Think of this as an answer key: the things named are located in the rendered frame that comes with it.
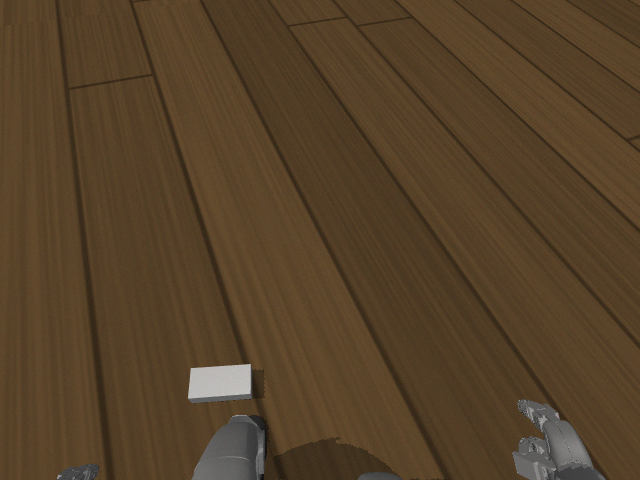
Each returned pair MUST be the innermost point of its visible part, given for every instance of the left robot foot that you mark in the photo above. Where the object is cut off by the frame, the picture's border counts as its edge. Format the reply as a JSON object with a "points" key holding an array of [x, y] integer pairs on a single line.
{"points": [[258, 420]]}

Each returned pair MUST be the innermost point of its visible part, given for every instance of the right robot arm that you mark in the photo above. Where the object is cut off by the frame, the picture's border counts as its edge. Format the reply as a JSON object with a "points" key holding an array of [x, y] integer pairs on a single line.
{"points": [[577, 471]]}

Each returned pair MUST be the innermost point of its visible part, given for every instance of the left robot hand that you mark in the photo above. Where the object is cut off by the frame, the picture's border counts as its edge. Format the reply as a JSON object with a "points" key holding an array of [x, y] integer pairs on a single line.
{"points": [[83, 472]]}

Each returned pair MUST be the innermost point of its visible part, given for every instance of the right robot hand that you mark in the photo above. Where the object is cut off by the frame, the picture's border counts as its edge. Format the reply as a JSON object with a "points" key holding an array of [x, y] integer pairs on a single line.
{"points": [[537, 459]]}

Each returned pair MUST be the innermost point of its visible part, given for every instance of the carton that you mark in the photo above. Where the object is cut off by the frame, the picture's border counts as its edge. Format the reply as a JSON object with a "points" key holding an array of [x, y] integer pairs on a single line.
{"points": [[220, 383]]}

